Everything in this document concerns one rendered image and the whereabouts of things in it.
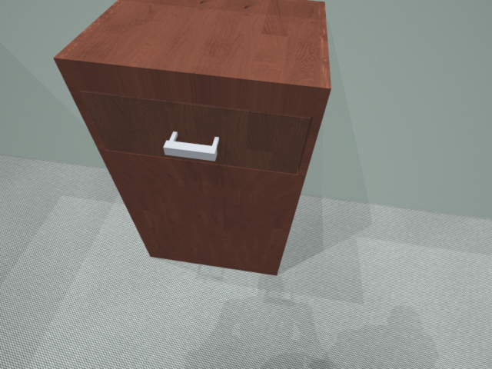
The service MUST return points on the handle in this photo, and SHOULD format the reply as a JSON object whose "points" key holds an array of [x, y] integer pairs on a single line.
{"points": [[189, 150]]}

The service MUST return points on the drawer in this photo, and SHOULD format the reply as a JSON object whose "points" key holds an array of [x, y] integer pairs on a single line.
{"points": [[247, 138]]}

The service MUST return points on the cabinet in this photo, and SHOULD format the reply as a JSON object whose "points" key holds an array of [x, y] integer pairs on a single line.
{"points": [[262, 55]]}

